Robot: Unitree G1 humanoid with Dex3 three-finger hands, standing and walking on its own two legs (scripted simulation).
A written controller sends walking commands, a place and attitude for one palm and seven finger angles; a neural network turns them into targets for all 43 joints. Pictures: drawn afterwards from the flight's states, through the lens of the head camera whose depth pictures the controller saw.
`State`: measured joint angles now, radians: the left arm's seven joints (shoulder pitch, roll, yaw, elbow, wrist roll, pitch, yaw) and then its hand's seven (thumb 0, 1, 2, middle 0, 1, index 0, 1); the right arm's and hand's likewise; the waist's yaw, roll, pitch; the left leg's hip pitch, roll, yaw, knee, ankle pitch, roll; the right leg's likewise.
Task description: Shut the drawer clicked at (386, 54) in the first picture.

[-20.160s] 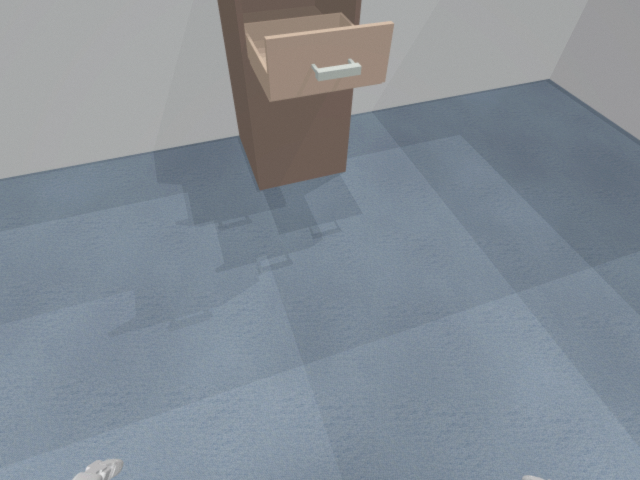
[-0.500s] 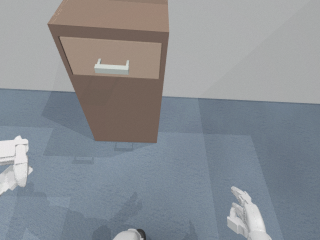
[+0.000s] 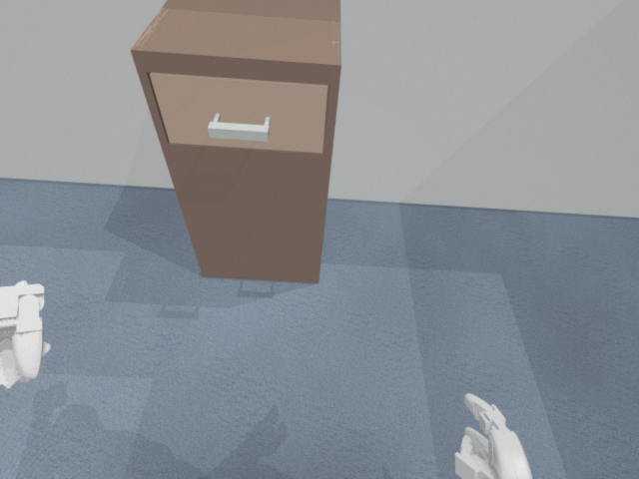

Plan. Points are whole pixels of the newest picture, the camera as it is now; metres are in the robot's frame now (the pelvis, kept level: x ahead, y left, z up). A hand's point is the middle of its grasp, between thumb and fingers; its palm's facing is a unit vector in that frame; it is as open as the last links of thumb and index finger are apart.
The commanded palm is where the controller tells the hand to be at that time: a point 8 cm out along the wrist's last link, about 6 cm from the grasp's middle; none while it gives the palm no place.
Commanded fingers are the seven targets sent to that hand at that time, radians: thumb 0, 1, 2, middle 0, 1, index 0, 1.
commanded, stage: stop stepping back and stand still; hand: left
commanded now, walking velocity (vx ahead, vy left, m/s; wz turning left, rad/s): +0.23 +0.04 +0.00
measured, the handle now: (240, 125) +0.83 +0.22 -0.06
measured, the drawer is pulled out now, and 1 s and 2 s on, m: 0.00 0.00 0.00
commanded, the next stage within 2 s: let the arm hang, fingers relaxed in 1.14 s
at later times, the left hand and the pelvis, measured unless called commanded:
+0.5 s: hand (13, 392) +0.16 +0.25 +0.17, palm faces +0.39 -0.82 -0.41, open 3.3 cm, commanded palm +0.10 +0.29 +0.19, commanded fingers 0.00 0.90 0.90 -1.40 -1.60 -1.40 -1.60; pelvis -0.02 +0.00 +0.01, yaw +1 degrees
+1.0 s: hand (25, 334) +0.20 +0.27 +0.16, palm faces +0.33 -0.82 -0.47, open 3.3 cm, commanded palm +0.14 +0.31 +0.19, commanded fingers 0.00 0.90 0.90 -1.40 -1.60 -1.40 -1.60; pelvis +0.02 +0.02 +0.01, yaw +1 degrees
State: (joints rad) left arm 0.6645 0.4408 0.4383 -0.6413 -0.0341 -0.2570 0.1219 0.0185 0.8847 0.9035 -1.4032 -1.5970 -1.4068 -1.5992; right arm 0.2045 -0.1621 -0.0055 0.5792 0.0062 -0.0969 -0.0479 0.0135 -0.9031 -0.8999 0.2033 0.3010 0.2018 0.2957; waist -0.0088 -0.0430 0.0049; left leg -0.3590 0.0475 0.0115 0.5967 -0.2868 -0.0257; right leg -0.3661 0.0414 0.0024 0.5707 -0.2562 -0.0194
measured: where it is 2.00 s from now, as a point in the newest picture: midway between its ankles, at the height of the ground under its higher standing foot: outside the picture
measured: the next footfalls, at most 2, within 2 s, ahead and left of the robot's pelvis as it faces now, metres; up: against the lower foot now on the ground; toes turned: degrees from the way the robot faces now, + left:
none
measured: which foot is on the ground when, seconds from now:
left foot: down 0.00-1.00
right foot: down 0.00-1.00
